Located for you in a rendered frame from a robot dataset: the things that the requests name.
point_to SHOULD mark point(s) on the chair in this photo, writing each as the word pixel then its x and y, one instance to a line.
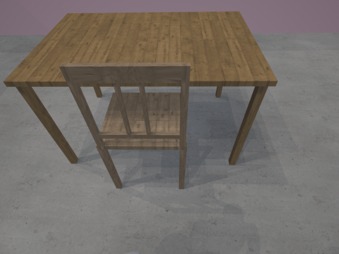
pixel 135 121

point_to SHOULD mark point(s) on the table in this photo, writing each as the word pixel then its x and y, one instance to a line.
pixel 219 46

